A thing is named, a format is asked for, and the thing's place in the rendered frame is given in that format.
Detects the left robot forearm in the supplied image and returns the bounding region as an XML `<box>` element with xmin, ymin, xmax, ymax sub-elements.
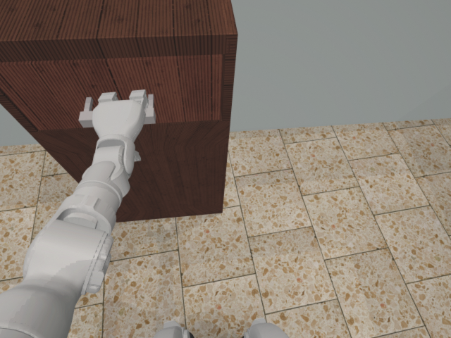
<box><xmin>23</xmin><ymin>134</ymin><xmax>135</xmax><ymax>279</ymax></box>

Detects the left robot upper arm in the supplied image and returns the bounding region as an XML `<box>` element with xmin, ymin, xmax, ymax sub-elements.
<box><xmin>0</xmin><ymin>219</ymin><xmax>113</xmax><ymax>338</ymax></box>

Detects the drawer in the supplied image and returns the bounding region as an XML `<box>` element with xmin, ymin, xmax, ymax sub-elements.
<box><xmin>0</xmin><ymin>54</ymin><xmax>223</xmax><ymax>130</ymax></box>

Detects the handle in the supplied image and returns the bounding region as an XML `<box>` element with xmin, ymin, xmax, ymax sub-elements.
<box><xmin>78</xmin><ymin>94</ymin><xmax>156</xmax><ymax>127</ymax></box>

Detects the cabinet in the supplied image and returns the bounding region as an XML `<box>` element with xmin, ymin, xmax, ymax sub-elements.
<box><xmin>0</xmin><ymin>0</ymin><xmax>238</xmax><ymax>223</ymax></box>

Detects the left robot hand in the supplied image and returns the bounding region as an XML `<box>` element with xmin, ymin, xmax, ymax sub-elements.
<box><xmin>92</xmin><ymin>89</ymin><xmax>149</xmax><ymax>161</ymax></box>

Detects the robot right thigh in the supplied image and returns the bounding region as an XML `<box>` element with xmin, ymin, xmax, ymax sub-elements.
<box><xmin>244</xmin><ymin>323</ymin><xmax>289</xmax><ymax>338</ymax></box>

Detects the left robot shin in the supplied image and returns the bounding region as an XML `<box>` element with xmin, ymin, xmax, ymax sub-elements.
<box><xmin>163</xmin><ymin>320</ymin><xmax>182</xmax><ymax>329</ymax></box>

